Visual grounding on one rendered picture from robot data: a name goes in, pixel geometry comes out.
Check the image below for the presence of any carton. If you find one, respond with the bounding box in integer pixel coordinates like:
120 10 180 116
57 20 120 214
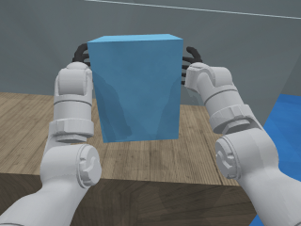
87 34 183 143

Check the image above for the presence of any left robot forearm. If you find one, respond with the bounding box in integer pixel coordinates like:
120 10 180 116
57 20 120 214
40 61 94 180

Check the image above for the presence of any robot right hand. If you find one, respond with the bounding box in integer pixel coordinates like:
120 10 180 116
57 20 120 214
181 46 203 85

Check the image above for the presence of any pedestal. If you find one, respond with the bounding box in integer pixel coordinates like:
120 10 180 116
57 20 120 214
0 92 257 226

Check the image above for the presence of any robot left upper arm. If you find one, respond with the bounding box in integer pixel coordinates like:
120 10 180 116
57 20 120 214
0 143 102 226

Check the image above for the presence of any robot left hand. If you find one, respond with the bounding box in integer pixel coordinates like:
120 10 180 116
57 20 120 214
71 43 93 82

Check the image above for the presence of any right robot forearm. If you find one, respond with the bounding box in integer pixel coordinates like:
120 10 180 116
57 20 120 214
184 62 279 164

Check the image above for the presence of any robot right upper arm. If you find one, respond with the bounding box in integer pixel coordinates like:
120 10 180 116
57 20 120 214
214 127 301 226

